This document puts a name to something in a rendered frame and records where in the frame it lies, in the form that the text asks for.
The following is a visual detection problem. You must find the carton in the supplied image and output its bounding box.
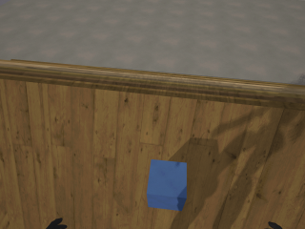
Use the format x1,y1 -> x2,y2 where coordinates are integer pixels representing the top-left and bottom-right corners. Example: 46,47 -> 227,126
147,159 -> 187,211

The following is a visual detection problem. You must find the robot left hand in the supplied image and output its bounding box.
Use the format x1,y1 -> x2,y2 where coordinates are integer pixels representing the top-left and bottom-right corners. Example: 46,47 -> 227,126
46,218 -> 68,229

